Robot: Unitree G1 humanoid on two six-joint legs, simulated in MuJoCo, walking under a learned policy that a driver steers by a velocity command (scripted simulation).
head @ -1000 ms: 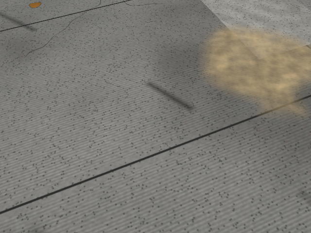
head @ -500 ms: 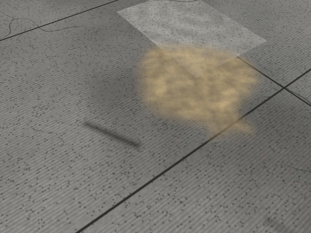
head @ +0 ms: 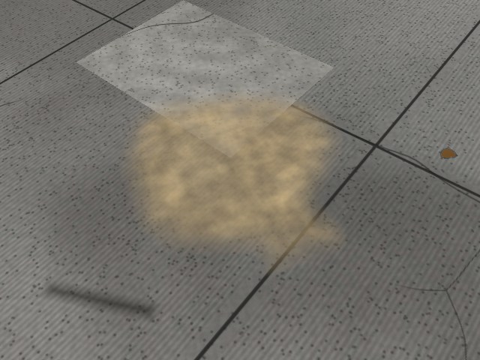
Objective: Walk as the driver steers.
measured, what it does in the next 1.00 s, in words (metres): walks ahead, turning left: left foot, then right foot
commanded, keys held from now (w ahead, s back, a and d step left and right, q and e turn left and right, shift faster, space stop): w+q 0.78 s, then w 0.22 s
